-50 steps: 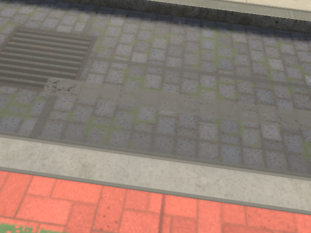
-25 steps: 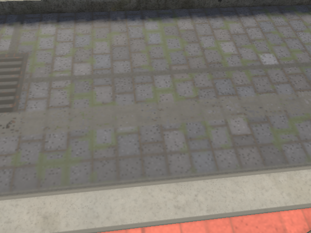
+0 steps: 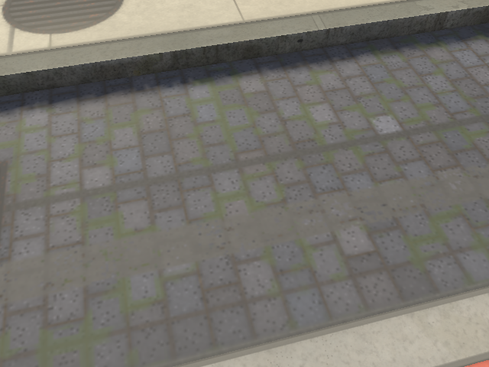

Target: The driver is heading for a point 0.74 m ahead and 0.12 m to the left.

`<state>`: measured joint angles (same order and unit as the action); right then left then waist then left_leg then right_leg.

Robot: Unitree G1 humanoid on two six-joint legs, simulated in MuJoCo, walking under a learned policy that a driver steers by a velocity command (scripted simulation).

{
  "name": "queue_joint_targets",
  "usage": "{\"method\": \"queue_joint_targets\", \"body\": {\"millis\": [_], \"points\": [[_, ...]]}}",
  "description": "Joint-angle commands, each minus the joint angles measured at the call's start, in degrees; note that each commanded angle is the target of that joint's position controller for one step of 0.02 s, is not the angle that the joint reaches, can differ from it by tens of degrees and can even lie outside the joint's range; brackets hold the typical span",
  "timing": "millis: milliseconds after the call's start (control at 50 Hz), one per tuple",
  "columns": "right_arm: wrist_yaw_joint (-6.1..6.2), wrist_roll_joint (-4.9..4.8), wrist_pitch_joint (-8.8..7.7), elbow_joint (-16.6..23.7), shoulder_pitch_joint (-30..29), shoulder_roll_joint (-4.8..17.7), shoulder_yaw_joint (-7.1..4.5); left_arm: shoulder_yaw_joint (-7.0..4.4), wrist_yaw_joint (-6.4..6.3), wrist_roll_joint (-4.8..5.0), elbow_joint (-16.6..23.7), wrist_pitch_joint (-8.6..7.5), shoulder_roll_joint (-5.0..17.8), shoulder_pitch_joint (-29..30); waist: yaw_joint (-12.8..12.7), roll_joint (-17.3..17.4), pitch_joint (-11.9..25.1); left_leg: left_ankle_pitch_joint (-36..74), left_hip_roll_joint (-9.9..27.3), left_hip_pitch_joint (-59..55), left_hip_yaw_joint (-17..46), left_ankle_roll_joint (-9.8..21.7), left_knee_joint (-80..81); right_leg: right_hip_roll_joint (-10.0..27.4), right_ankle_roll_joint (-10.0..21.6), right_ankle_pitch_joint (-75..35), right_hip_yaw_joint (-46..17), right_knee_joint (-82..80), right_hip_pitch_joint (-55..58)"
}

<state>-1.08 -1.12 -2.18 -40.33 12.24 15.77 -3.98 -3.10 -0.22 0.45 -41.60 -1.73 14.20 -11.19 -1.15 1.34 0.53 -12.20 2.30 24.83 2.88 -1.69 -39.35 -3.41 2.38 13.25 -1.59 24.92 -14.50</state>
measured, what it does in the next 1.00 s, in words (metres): goes down: left foot 0.06 m lower, then right foot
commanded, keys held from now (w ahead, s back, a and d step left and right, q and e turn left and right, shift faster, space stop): w+q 0.46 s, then w+e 0.54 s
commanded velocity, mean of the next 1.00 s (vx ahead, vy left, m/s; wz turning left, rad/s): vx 0.45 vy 0.00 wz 0.09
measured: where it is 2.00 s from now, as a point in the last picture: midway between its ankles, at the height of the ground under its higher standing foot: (193, 316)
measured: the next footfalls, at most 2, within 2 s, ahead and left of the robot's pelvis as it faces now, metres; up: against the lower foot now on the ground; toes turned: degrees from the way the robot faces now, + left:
left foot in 0.18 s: +0.08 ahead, +0.16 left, -0.06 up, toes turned +2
right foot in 0.62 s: +0.44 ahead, +0.06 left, -0.06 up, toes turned +18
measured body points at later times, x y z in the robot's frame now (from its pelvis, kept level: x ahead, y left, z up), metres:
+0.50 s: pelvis +0.18 +0.10 -0.05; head +0.21 +0.13 +0.39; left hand +0.35 +0.38 -0.14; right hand +0.23 -0.17 -0.17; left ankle +0.04 +0.16 -0.80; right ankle +0.40 +0.00 -0.75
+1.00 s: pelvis +0.45 +0.16 -0.06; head +0.49 +0.16 +0.39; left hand +0.41 +0.44 -0.18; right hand +0.73 -0.03 -0.12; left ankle +0.60 +0.33 -0.77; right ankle +0.41 +0.05 -0.80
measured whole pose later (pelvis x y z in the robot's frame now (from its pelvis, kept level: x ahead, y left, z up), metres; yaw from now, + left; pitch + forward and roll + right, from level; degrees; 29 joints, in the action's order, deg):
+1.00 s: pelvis +0.45 +0.16 -0.06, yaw +6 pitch +2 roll -1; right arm -0.2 0.2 -6.1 -35.9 2.1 15.0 -1.2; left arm -3.6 -0.6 2.0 -46.2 -2.4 15.6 -23.1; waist -6.4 1.7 -2.0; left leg 0.0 1.5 32.3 7.5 -3.5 -31.1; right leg -7.0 3.5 15.8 -10.5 21.4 -6.7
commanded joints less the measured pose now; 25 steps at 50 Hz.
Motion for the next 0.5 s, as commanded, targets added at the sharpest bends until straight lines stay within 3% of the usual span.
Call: {"method": "queue_joint_targets", "body": {"millis": [20,80,120,160,180,200,220,240,260,280,300,320,340,400,460,500], "points": [[-0.96,-0.77,-1.1,4.4,-3.1,3.6,-0.09,-2.95,-0.15,0.03,1.9,-1.76,10.6,-1.0,-1.9,-6.7,2.4,3.9,1.4,-0.4,1.9,1.5,6.0,16.6,11.5,2.2,-13.0,-5.8,2.3],[-1.26,-1.32,-0.47,4.5,-2.8,3.2,0.41,-2.9,0.17,0.27,0.7,-2.45,10.6,-2.1,-1.6,-5.3,0.7,4.4,2.1,-3.8,2.2,3.6,8.8,17.7,10.4,8.0,-12.9,-2.2,-2.3],[-1.04,-0.97,-0.01,3.4,-0.2,2.7,0.46,-2.72,0.37,0.49,0.1,-2.24,10.2,-1.7,0.2,-3.2,0.6,5.0,0.5,-10.4,-0.9,5.1,13.5,16.2,8.4,12.5,-10.2,3.2,-6.6],[-0.61,-1.0,0.36,-0.1,7.9,4.0,-0.53,-1.68,0.81,-0.5,-1.0,-2.01,6.9,-3.3,3.1,1.8,2.7,2.6,-1.3,-20.7,-2.9,6.1,15.2,12.1,5.3,16.6,-4.7,16.9,-11.4],[-0.43,-0.21,0.2,-1.2,13.7,7.2,-1.42,-0.84,1.31,-1.0,-0.7,-2.27,3.6,-2.6,5.0,10.9,3.4,2.5,6.2,-27.1,8.2,8.7,17.1,7.1,0.9,18.4,3.0,38.6,-20.0],[-0.73,0.05,0.18,0.5,14.9,8.7,-0.57,-0.68,1.35,-2.74,0.0,-2.89,2.9,-4.2,2.2,13.5,0.9,19.5,11.8,-29.2,19.1,10.3,12.0,5.5,-1.1,24.6,4.5,56.1,-32.8],[-0.95,-0.57,-0.08,0.1,18.9,14.9,-2.92,-0.93,1.69,-0.33,4.0,-4.87,6.1,-3.3,4.5,17.3,4.6,-1.2,18.5,-35.3,36.3,21.6,20.4,3.2,-2.6,22.3,2.2,56.0,-44.1],[-0.9,-0.45,-0.44,-0.3,17.4,13.4,-3.07,-1.2,1.01,2.02,5.6,-5.54,7.4,3.9,6.0,11.8,0.3,-19.2,19.4,-33.0,42.6,22.9,25.4,6.3,-2.3,18.2,-0.4,56.8,-51.0],[-0.48,0.5,-0.82,0.8,13.7,9.1,-1.45,-1.52,0.47,1.76,5.7,-5.71,8.7,7.0,5.6,7.3,-3.7,-18.5,16.7,-29.8,38.5,20.2,26.1,7.5,-1.6,12.3,-1.8,55.7,-51.0],[0.19,1.59,-1.26,2.0,10.3,7.1,-0.4,-1.37,-0.11,0.36,4.5,-5.62,7.2,6.2,3.7,3.7,-4.0,-13.1,13.6,-25.3,33.2,18.0,26.2,8.5,-1.5,6.0,-3.0,52.1,-47.0],[0.69,1.33,-1.79,2.8,8.2,8.0,-0.54,-1.48,-0.28,-0.8,4.6,-5.76,7.7,4.9,2.0,5.9,-4.4,-3.3,12.5,-22.6,30.8,17.5,25.8,8.5,-2.2,3.0,-3.5,46.1,-44.0],[1.19,1.14,-2.14,3.0,7.4,7.5,-0.43,-2.19,-0.23,-1.37,4.1,-5.88,9.4,4.5,1.3,5.2,-4.2,6.0,9.8,-20.9,25.6,16.1,26.2,8.5,-3.1,-2.2,-3.8,39.3,-40.0],[1.81,1.05,-2.22,2.4,8.6,7.2,-0.43,-2.08,-0.24,-2.01,4.6,-5.98,8.7,6.1,1.8,5.4,-3.4,14.4,7.9,-20.2,21.7,15.1,26.1,7.3,-4.1,-6.1,-2.7,34.3,-36.8],[3.23,0.52,-1.73,0.3,12.1,6.7,-0.47,-0.37,0.27,-1.12,6.3,-5.74,3.5,12.9,3.8,5.0,-3.1,21.3,2.4,-14.5,14.1,12.4,25.9,2.4,-5.9,-15.5,0.8,14.0,-24.5],[3.48,-0.29,-1.41,-1.6,15.4,7.9,-1.02,-0.39,1.09,0.1,7.4,-5.36,4.0,16.3,4.8,5.4,-2.3,18.9,3.6,-15.2,17.0,11.4,25.9,0.4,-5.5,-19.1,0.0,5.9,-18.2],[3.71,-0.47,-1.28,-2.7,16.0,6.8,-0.77,-0.43,1.68,0.23,7.1,-5.51,4.6,16.4,4.8,5.0,-2.3,17.6,5.7,-18.9,17.3,11.1,25.7,1.3,-4.3,-21.8,-1.0,2.5,-16.6]]}}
